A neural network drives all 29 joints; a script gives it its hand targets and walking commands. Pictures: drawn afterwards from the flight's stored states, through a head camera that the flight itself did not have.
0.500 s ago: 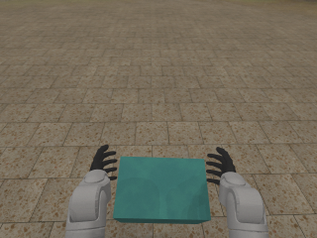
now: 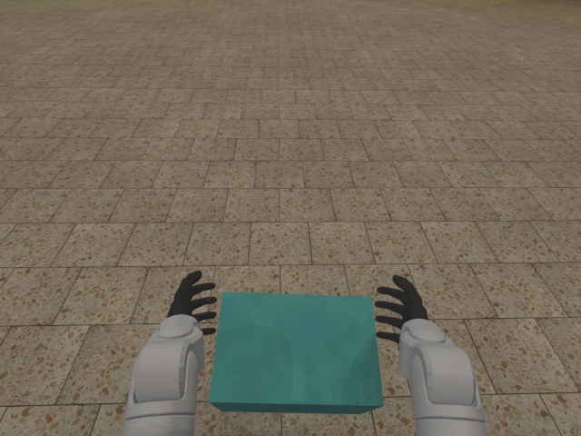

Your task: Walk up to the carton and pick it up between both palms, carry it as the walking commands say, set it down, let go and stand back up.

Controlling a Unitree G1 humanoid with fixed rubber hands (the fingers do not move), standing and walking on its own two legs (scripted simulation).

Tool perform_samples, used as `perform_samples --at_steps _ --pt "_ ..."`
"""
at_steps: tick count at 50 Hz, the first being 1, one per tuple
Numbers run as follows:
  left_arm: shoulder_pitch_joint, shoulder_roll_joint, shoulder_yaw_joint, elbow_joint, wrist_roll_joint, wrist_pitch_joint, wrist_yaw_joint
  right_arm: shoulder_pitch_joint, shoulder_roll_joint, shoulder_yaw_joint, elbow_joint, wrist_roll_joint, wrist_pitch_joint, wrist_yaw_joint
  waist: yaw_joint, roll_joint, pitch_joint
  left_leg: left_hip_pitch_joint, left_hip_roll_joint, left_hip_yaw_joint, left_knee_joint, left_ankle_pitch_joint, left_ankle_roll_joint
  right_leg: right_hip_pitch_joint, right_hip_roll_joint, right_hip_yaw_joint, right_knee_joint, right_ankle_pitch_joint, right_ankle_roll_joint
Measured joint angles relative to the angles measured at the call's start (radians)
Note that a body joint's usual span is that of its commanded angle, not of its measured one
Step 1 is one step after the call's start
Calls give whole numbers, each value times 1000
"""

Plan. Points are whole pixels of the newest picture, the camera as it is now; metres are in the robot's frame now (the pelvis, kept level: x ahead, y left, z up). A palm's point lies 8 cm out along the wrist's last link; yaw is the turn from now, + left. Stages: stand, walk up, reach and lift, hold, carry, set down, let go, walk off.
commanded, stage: carry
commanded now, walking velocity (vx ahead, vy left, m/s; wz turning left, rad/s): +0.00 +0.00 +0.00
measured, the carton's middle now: (294, 356) +0.29 +0.00 -0.04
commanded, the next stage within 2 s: none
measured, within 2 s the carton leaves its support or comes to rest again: neither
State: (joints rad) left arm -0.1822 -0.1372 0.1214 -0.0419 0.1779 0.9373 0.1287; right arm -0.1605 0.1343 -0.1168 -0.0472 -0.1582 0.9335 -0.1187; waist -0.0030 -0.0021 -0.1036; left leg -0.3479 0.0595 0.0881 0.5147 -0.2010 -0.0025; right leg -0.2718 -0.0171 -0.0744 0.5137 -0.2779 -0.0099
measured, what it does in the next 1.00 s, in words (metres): stands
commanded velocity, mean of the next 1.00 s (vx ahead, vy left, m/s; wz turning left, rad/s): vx -0.08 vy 0.00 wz -0.41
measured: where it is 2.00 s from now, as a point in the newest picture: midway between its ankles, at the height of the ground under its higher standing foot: outside the picture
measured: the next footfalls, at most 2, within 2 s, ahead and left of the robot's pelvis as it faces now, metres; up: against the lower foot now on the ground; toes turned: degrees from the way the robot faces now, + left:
right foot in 1.44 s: -0.27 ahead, -0.08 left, +0.00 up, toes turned -39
left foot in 1.74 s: -0.22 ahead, +0.19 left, +0.00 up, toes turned -50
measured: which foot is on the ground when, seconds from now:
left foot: down 0.00-1.00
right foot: down 0.00-1.00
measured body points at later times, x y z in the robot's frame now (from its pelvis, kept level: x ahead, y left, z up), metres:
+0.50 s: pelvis +0.05 +0.00 +0.00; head +0.02 +0.00 +0.45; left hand +0.33 +0.14 +0.09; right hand +0.31 -0.16 +0.08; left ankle +0.04 +0.12 -0.74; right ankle -0.01 -0.11 -0.74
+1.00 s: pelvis -0.02 +0.01 -0.02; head +0.01 +0.00 +0.43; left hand +0.28 +0.11 +0.07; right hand +0.23 -0.19 +0.07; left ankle +0.03 +0.13 -0.72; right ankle +0.00 -0.11 -0.73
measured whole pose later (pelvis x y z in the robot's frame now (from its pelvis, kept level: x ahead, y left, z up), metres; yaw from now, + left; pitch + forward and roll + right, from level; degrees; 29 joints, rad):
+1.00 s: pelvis -0.02 +0.01 -0.02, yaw -11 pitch +4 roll +0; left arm -0.14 -0.13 0.04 -0.48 0.08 1.21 0.23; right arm -0.12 0.13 -0.05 -0.50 -0.08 1.21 -0.22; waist 0.02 0.00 -0.01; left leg -0.50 0.12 0.12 0.82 -0.45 -0.05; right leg -0.46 0.04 0.02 0.67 -0.28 -0.02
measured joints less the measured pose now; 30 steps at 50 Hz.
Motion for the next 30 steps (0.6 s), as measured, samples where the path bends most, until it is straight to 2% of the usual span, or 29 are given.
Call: perform_samples --at_steps 4,7,9,11,15,22,30 --pt "5 1 4 19 -4 -36 -4 3 0 -4 19 2 -34 3 0 0 8 0 -1 -2 0 1 -1 -1 -1 -1 2 -1 0" --pt "17 2 -3 -9 -20 -44 4 12 -1 2 -8 17 -42 -7 2 1 16 -3 0 -2 3 0 -1 -4 0 -1 5 -2 -1" --pt "59 7 -38 -157 -61 5 41 50 -5 38 -150 56 7 -44 5 0 34 -2 1 2 11 -8 0 -5 0 4 16 -10 -2" --pt "92 9 -65 -269 -72 62 57 79 -6 67 -256 64 61 -61 10 -2 26 5 5 11 12 -29 4 0 2 11 11 -17 -6" --pt "108 9 -81 -359 -77 175 77 92 -7 90 -344 62 176 -75 13 2 -13 35 13 30 4 -35 -5 26 6 24 -4 -28 2" --pt "51 6 -63 -284 -50 236 77 40 -4 72 -277 44 239 -75 -1 1 -33 61 12 47 26 -88 -9 44 0 39 21 -69 9" --pt "10 1 -35 -196 -35 196 60 -3 1 46 -191 30 200 -65 -3 1 -25 48 13 50 33 -97 -11 30 -2 39 28 -78 9"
